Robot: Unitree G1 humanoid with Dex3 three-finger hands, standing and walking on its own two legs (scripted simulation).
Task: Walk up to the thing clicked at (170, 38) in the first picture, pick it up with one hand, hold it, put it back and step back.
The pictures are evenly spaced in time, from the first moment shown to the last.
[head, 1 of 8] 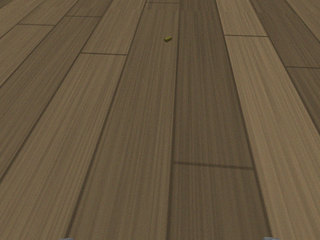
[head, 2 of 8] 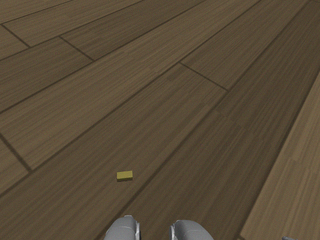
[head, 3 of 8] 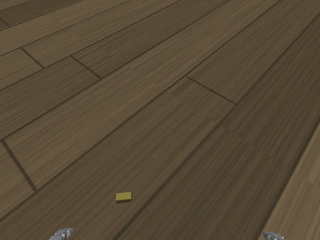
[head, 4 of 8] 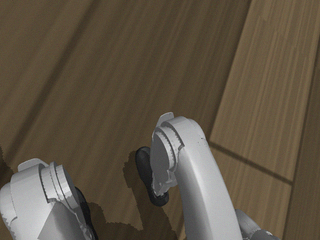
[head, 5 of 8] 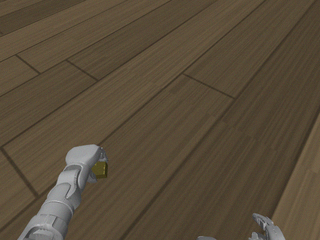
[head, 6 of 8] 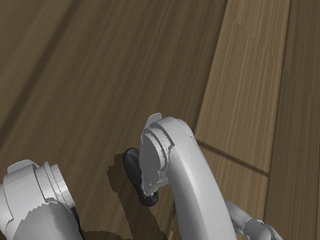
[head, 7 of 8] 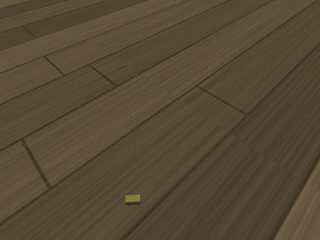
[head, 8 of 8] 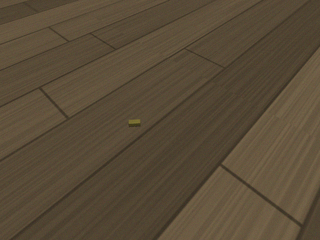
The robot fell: no
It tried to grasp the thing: yes
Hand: left
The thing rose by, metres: 0.69
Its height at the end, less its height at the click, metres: +0.00
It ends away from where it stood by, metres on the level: 0.00
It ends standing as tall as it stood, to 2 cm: yes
